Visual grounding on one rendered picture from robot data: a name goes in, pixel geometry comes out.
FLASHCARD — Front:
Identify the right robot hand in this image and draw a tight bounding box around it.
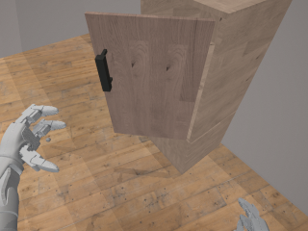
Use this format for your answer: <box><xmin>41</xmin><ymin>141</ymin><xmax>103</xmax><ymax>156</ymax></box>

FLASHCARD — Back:
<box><xmin>234</xmin><ymin>197</ymin><xmax>270</xmax><ymax>231</ymax></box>

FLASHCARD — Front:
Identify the robot left forearm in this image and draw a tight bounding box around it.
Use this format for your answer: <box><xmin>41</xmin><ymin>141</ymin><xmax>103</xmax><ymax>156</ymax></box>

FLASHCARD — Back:
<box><xmin>0</xmin><ymin>156</ymin><xmax>24</xmax><ymax>231</ymax></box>

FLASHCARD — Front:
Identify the left robot hand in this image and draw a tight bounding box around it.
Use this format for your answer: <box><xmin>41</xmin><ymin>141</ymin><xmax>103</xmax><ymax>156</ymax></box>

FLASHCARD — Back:
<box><xmin>0</xmin><ymin>104</ymin><xmax>66</xmax><ymax>173</ymax></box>

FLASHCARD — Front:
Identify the cupboard door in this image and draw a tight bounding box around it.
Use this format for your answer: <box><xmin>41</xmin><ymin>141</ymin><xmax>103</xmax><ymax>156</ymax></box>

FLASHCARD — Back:
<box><xmin>85</xmin><ymin>11</ymin><xmax>216</xmax><ymax>141</ymax></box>

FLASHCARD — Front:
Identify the handle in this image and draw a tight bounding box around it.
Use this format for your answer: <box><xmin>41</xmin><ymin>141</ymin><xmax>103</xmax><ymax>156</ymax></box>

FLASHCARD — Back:
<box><xmin>94</xmin><ymin>49</ymin><xmax>113</xmax><ymax>92</ymax></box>

